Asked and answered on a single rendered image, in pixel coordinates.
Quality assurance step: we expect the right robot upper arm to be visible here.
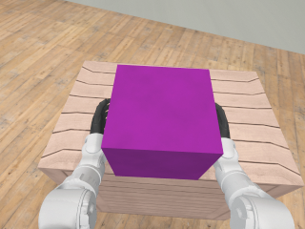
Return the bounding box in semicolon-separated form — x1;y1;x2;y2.
230;195;295;229

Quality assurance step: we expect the robot right hand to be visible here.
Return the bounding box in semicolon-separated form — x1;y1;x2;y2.
214;103;231;139

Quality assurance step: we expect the robot left forearm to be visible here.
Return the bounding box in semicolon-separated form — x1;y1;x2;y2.
38;133;107;228

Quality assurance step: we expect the robot left hand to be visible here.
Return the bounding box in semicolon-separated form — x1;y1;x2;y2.
90;98;111;135

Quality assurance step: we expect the robot right forearm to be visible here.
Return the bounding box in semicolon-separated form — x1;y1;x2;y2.
213;137;295;227

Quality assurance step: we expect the left robot upper arm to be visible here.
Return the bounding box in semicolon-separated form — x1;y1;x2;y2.
39;188;97;229

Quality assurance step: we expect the pedestal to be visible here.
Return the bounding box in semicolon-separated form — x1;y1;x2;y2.
37;60;305;221

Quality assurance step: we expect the carton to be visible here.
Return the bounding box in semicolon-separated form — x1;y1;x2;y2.
101;64;224;180

